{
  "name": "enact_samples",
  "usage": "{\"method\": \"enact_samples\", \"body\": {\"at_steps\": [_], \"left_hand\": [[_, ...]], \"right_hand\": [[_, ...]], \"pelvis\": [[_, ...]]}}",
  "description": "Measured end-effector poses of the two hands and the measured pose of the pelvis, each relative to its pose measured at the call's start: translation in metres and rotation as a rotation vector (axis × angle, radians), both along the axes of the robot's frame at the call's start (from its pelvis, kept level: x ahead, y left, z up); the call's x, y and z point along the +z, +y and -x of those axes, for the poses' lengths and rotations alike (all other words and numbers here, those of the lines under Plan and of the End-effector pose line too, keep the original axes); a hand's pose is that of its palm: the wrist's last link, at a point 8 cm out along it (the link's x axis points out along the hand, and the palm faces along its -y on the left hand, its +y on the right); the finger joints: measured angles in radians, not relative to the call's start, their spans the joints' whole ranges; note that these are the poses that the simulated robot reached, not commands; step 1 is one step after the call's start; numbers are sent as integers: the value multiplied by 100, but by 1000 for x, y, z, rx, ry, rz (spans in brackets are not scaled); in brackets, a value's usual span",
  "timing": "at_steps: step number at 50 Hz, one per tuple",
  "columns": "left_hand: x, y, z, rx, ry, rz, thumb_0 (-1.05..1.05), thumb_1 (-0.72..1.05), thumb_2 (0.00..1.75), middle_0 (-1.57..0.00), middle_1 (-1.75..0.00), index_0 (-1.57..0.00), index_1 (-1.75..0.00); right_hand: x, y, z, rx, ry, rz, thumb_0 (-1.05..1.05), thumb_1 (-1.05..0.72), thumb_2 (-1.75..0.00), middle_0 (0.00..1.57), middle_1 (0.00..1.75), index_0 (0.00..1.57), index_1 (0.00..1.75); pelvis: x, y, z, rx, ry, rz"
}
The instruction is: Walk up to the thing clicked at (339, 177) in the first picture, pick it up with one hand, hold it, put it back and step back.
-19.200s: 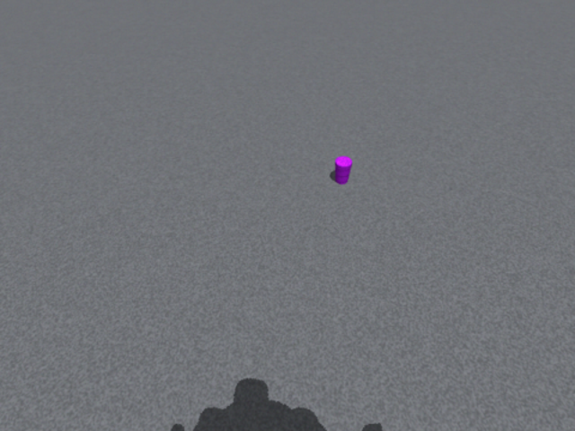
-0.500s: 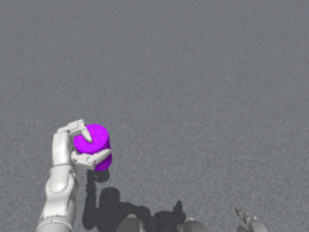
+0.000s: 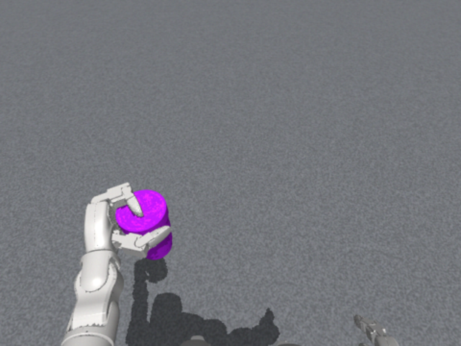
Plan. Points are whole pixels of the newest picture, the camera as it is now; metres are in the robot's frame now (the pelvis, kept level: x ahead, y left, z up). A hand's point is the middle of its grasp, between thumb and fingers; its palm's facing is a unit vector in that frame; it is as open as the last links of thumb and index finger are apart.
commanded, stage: hold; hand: left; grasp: from the side
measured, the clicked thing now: (149, 228) +0.34 +0.17 -0.01
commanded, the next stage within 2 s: none
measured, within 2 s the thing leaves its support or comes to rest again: neither
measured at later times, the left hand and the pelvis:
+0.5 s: hand (137, 216) +0.32 +0.17 +0.06, palm faces +0.16 -0.99 -0.02, open 7.0 cm; pelvis +0.00 +0.00 +0.01, yaw +0 degrees
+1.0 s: hand (134, 217) +0.32 +0.17 +0.07, palm faces +0.15 -0.99 -0.02, open 7.0 cm; pelvis -0.01 +0.00 +0.01, yaw +0 degrees
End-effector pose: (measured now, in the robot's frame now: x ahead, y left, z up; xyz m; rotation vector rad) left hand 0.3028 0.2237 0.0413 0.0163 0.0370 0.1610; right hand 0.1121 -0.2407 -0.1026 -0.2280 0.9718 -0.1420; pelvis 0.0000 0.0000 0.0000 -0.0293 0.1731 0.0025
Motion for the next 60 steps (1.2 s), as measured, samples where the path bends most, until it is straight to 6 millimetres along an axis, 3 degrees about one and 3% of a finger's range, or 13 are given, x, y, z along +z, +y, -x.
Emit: {"method": "enact_samples", "body": {"at_steps": [29,60], "left_hand": [[21,-2,10,4,-17,2,1,-38,92,-63,-99,-129,-136],[25,-5,15,-10,-23,5,1,-38,91,-63,-100,-129,-137]], "right_hand": [[16,2,-4,1,-45,-2,1,-94,-91,20,30,20,30],[19,2,-1,9,-60,-11,1,-94,-91,20,30,20,30]], "pelvis": [[12,1,3,0,-59,-5],[15,0,8,1,-77,-8]]}}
